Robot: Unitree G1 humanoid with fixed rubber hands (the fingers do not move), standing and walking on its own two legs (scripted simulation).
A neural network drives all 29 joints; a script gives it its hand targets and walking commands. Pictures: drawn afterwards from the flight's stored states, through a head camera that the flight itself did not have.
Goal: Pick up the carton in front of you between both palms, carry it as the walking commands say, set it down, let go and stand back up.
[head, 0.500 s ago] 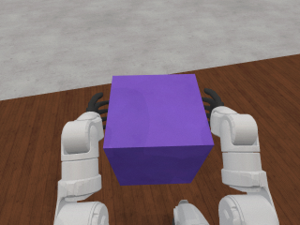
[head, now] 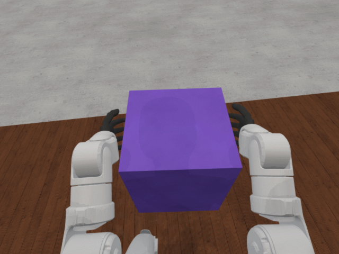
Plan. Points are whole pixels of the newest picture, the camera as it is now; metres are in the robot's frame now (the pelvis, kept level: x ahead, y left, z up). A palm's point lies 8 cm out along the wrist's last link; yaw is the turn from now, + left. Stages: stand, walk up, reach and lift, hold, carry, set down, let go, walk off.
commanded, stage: carry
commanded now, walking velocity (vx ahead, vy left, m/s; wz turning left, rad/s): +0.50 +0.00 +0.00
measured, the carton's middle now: (176, 154) +0.35 +0.02 +0.02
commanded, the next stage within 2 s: none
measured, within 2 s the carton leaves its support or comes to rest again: neither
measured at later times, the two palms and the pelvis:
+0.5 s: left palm (128, 66) +0.65 +0.18 +0.06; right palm (223, 67) +0.63 -0.12 +0.06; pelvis +0.29 +0.05 -0.03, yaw -1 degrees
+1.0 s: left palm (140, 39) +0.90 +0.18 +0.01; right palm (212, 35) +0.92 -0.12 +0.00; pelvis +0.56 +0.01 -0.07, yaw +0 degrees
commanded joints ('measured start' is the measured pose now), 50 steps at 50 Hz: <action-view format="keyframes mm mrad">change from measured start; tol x32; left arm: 1 -767 -1066 -716 -183 -481 -10 -272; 50 -747 -1139 -695 -150 -469 -37 -280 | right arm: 1 -692 1026 683 -144 378 -38 175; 50 -656 1132 679 -84 402 -73 188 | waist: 1 29 -110 -511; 11 -129 305 -666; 50 -12 -139 -591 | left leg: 1 -44 -40 58 -140 141 9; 9 642 -39 107 -533 446 80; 11 1141 374 -492 -356 694 312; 14 881 249 -452 -499 164 253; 34 809 54 -16 -233 755 92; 38 81 -132 3 398 -449 10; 50 70 -63 48 -34 25 -6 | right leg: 1 491 -214 228 -38 763 -60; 8 330 -154 96 236 700 14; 11 -395 46 84 850 -389 129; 30 -453 -25 -10 78 289 90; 35 102 -9 -49 -190 476 28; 37 578 -380 353 76 1050 -12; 39 713 -476 679 -24 517 -221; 50 436 -246 193 -10 1060 -34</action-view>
